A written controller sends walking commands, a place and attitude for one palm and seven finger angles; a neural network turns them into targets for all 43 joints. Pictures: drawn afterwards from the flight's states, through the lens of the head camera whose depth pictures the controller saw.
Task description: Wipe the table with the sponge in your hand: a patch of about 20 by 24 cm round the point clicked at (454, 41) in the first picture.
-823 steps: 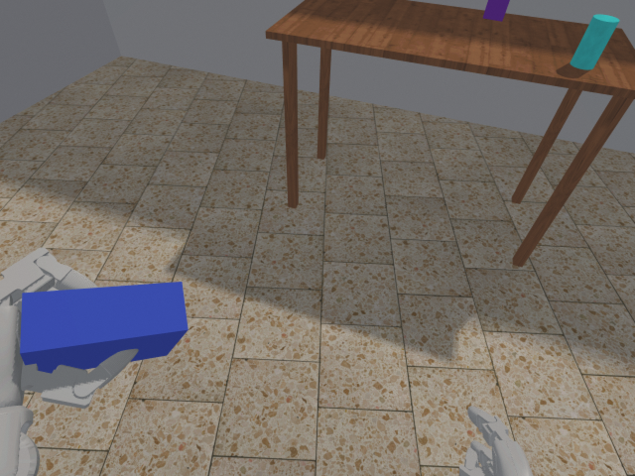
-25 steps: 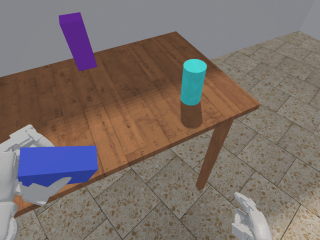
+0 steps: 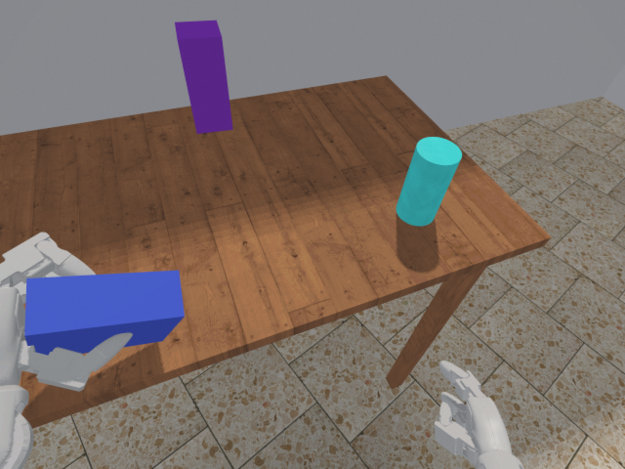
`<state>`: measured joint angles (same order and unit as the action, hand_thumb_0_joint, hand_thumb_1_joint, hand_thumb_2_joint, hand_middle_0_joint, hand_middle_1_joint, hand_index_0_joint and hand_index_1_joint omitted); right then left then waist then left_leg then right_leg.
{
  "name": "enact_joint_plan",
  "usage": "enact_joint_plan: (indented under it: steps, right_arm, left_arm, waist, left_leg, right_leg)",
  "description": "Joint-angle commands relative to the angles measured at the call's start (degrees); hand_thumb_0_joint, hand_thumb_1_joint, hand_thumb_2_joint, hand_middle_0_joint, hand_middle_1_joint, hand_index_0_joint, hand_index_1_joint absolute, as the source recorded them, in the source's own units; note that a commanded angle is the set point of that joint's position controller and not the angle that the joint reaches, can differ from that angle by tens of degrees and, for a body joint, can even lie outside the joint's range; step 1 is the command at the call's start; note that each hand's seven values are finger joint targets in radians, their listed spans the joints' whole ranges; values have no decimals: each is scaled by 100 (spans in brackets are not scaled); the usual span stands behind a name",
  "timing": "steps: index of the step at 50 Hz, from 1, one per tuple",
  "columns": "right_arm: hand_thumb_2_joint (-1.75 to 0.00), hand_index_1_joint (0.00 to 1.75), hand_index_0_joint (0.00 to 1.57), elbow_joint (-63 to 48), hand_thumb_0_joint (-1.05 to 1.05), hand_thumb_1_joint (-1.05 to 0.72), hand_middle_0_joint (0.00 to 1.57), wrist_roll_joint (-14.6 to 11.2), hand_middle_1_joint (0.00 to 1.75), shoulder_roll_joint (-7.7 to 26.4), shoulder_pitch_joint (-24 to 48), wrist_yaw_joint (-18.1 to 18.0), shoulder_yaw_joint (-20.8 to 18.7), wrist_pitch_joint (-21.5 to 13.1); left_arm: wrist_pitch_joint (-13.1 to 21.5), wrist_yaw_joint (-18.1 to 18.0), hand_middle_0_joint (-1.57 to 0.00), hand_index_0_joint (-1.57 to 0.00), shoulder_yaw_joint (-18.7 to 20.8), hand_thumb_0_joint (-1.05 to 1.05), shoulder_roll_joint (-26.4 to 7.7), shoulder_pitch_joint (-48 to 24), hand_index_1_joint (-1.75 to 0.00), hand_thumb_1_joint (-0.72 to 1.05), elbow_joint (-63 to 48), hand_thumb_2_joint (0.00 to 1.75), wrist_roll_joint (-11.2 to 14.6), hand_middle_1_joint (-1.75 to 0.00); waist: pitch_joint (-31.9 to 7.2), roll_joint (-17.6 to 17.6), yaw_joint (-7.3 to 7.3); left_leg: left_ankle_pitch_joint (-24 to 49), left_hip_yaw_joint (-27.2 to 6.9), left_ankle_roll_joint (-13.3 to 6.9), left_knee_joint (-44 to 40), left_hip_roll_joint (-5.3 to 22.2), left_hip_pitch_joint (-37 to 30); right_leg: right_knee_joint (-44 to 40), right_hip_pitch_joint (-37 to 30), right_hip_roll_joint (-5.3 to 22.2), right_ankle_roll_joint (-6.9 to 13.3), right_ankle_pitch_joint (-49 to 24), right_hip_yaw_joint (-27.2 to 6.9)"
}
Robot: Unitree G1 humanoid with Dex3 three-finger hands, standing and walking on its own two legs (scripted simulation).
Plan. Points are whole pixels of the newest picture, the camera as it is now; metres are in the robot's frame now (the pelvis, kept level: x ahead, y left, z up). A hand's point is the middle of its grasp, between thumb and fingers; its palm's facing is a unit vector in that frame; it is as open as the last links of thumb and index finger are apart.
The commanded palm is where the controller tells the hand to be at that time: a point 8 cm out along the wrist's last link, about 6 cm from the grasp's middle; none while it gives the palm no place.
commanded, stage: come to a stop and stand still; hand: left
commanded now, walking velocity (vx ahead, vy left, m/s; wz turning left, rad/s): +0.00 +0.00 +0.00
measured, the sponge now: (128, 312) +0.24 +0.22 +0.12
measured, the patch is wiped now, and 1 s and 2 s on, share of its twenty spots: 0.00 0.00 0.00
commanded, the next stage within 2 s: look again from close up in 0.24 s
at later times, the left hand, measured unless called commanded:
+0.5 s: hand (58, 315) +0.21 +0.26 +0.15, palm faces +0.39 -0.85 -0.36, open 9.0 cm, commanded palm +0.15 +0.29 +0.17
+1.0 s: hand (69, 315) +0.21 +0.25 +0.16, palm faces +0.32 -0.76 -0.57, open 9.0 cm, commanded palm +0.15 +0.28 +0.19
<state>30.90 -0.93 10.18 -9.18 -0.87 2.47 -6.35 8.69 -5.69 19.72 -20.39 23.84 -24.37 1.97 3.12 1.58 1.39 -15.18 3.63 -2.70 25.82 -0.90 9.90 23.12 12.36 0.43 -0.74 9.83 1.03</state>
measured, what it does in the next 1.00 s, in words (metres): stands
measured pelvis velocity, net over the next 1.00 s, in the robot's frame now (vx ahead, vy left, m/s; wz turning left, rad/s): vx -0.01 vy -0.02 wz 0.03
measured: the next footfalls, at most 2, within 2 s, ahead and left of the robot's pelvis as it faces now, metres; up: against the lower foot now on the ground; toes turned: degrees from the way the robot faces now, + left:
none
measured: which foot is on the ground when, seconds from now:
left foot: down 0.00-1.00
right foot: down 0.00-1.00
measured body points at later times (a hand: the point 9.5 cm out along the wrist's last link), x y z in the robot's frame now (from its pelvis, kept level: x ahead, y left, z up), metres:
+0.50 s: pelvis +0.00 +0.01 +0.00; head +0.02 +0.03 +0.45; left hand +0.19 +0.31 +0.17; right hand +0.18 -0.21 -0.07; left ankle -0.01 +0.08 -0.74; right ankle +0.03 -0.13 -0.74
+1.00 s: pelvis -0.01 -0.02 +0.00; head -0.02 -0.04 +0.44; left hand +0.19 +0.28 +0.19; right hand +0.19 -0.22 -0.08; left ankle -0.01 +0.08 -0.74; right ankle +0.03 -0.13 -0.74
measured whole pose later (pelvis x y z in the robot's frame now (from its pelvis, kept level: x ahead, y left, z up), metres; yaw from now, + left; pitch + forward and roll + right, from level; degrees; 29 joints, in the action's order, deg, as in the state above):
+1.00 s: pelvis -0.01 -0.02 +0.00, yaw +2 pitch -2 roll +0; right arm 33.9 -0.1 14.3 -8.8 1.5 3.3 -3.8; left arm -9.1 1.0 19.0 -26.3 17.5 -24.8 -1.9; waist 0.1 -2.8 2.2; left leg -14.8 2.0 -1.8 28.2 -1.4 11.7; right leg 28.3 14.8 -0.1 0.5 11.7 0.4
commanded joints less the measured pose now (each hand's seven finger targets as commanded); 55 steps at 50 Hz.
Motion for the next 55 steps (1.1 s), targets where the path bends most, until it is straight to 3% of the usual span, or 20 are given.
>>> enact_joint_plan:
  steps: [1,2,5,12,25,36,37,38,39,40,41,43,46,48,50,51,52,53,54,55]
  right_arm:
    - [-90,30,20,-873,0,-90,20,28,30,791,420,-95,-379,-292]
    - [-90,30,20,-859,0,-90,20,23,30,801,503,-83,-365,-324]
    - [-90,30,20,-828,0,-90,20,33,30,816,393,-69,-395,-326]
    - [-90,30,20,-808,0,-90,20,-8,30,824,430,-53,-416,-226]
    - [-90,30,20,-812,0,-90,20,11,30,833,365,-104,-439,-220]
    - [-90,30,20,-769,0,-90,20,-1,30,853,329,-123,-470,-225]
    - [-90,30,20,-1442,0,-90,20,-361,30,1139,-666,-520,657,-69]
    - [-90,30,20,-571,0,-90,20,461,30,830,81,-384,-375,-229]
    - [-90,30,20,-701,0,-90,20,385,30,1008,215,4,-311,-352]
    - [-90,30,20,-462,0,-90,20,369,30,1254,70,124,-492,-290]
    - [-90,30,20,-547,0,-90,20,304,30,1175,196,89,-486,-309]
    - [-90,30,20,-451,0,-90,20,184,30,1264,428,188,-400,-301]
    - [-90,30,20,-647,0,-90,20,61,30,1262,805,205,-304,-97]
    - [-90,30,20,-786,0,-90,20,59,30,1149,1016,162,-233,14]
    - [-90,30,20,-776,0,-90,20,111,30,1108,1002,13,-281,8]
    - [-90,30,20,-754,0,-90,20,134,30,1040,999,-58,-301,-22]
    - [-90,30,20,-700,0,-90,20,95,30,1039,1077,-122,-285,-37]
    - [-90,30,20,-680,0,-90,20,146,30,834,981,-168,-260,-61]
    - [-90,30,20,-457,0,-90,20,137,30,844,821,-217,-296,-65]
    - [-90,30,20,-367,0,-90,20,144,30,917,771,-241,-331,-67]
  left_arm:
    - [483,-131,-120,-120,597,0,-965,-789,-160,10,-1740,130,33,-160]
    - [482,-141,-120,-120,652,0,-1051,-795,-160,10,-1849,130,15,-160]
    - [486,-157,-120,-120,496,0,-897,-785,-160,10,-1814,130,10,-160]
    - [443,-157,-120,-120,637,0,-919,-395,-160,10,-1400,130,8,-160]
    - [522,-181,-120,-120,581,0,-903,-402,-160,10,-1526,130,34,-160]
    - [521,-179,-120,-120,546,0,-843,-320,-160,10,-1394,130,49,-160]
    - [1478,-261,-120,-120,1885,0,-5283,-5654,-160,10,-3629,130,-97,-160]
    - [237,-32,-120,-120,1790,0,-2668,-3770,-160,10,-165,130,-797,-160]
    - [-58,88,-120,-120,560,0,-1722,-2722,-160,10,193,130,-390,-160]
    - [-218,151,-120,-120,866,0,-1695,-2377,-160,10,-444,130,-365,-160]
    - [-596,381,-120,-120,508,0,-1224,-2051,-160,10,-550,130,-13,-160]
    - [-1241,673,-120,-120,374,0,-1046,-1283,-160,10,-538,130,231,-160]
    - [-1702,791,-120,-120,246,0,-1452,-765,-160,10,-950,130,-278,-160]
    - [-1541,610,-120,-120,459,0,-1748,-979,-160,10,-1362,130,-621,-160]
    - [-1121,329,-120,-120,982,0,-2163,-1298,-160,10,-1515,130,-587,-160]
    - [-872,178,-120,-120,1206,0,-2348,-1514,-160,10,-1677,130,-548,-160]
    - [-681,-9,-120,-120,1651,0,-2865,-1856,-160,10,-1919,130,-515,-160]
    - [-533,-147,-120,-120,1327,0,-2486,-2096,-160,10,-1743,130,-561,-160]
    - [-433,-249,-120,-120,1269,0,-2379,-1983,-160,10,-1224,130,-614,-160]
    - [-380,-293,-120,-120,1189,0,-2356,-2131,-160,10,-1109,130,-657,-160]
  waist:
    - [-1009,-661,9]
    - [-1058,-884,15]
    - [-1064,-889,10]
    - [-883,-536,5]
    - [-761,-594,-16]
    - [-726,-465,-27]
    - [-559,-1698,-443]
    - [-1623,-1515,459]
    - [-782,-1076,90]
    - [-1880,-1193,160]
    - [-2061,-1598,313]
    - [-1730,-1002,474]
    - [-958,-218,342]
    - [-741,-39,267]
    - [-907,101,238]
    - [-1129,-14,281]
    - [-1195,-226,319]
    - [-1315,-434,380]
    - [-1037,-482,272]
    - [-1017,-856,231]
  left_leg:
    - [1337,-435,257,-548,491,75]
    - [1448,-425,282,-543,483,0]
    - [1649,-480,337,-544,519,-67]
    - [1557,-555,472,-657,535,94]
    - [640,-564,301,-717,518,355]
    - [680,-617,284,-695,528,313]
    - [-397,-964,131,-657,421,1788]
    - [1422,-814,566,-519,303,-78]
    - [2917,-874,828,-480,253,128]
    - [3892,-688,834,-138,454,-874]
    - [4260,-593,777,-36,367,-1191]
    - [3615,-439,723,-90,419,-805]
    - [2169,-391,363,-207,360,80]
    - [1072,-385,244,-352,278,399]
    - [351,-436,166,-293,214,472]
    - [259,-405,143,-210,179,413]
    - [-155,-387,161,-224,169,385]
    - [-61,-364,169,-178,96,480]
    - [-148,-340,180,-110,123,469]
    - [-197,-319,187,-36,96,469]
  right_leg:
    - [-10,-809,193,159,-1212,-109]
    - [46,-794,169,159,-1251,-99]
    - [72,-788,170,165,-1238,-63]
    - [28,-790,149,148,-1077,-16]
    - [-181,-887,261,180,-882,-166]
    - [-234,-832,294,198,-844,-233]
    - [734,-942,-140,-250,923,-118]
    - [719,-553,-172,346,127,103]
    - [415,51,-274,380,-148,495]
    - [608,70,-355,325,-631,380]
    - [478,53,-235,300,-587,232]
    - [341,-140,-139,309,-714,382]
    - [302,-106,-147,211,-646,527]
    - [305,25,-182,205,-93,482]
    - [312,180,-183,141,460,378]
    - [282,152,-173,132,645,290]
    - [233,184,-191,131,992,171]
    - [164,74,-127,175,1117,149]
    - [160,209,-154,163,1127,121]
    - [119,262,-89,158,1099,56]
